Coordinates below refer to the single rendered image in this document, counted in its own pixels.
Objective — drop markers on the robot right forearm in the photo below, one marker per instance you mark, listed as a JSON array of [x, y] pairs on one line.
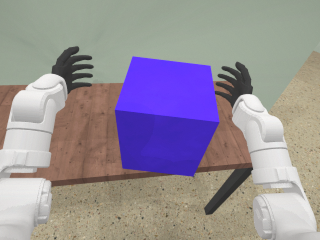
[[264, 134]]

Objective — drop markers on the robot right upper arm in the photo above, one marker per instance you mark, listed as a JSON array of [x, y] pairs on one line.
[[283, 216]]

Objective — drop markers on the carton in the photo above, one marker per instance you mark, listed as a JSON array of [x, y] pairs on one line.
[[166, 116]]

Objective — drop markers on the robot left upper arm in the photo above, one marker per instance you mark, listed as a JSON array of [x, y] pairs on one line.
[[24, 204]]

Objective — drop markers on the table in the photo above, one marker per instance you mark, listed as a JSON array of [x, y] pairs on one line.
[[85, 145]]

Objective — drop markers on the robot left forearm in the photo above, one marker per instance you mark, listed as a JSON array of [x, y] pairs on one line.
[[31, 124]]

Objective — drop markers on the right robot hand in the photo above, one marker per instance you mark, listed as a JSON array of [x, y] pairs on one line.
[[242, 83]]

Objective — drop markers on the left robot hand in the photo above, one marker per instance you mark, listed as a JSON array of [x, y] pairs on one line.
[[64, 68]]

